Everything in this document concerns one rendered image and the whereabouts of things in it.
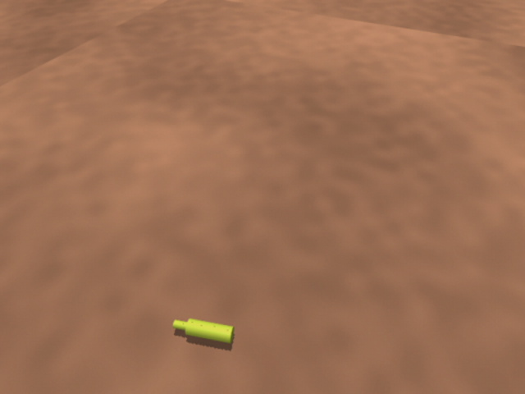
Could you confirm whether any bottle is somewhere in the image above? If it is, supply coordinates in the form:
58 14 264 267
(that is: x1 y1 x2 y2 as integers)
173 318 234 343

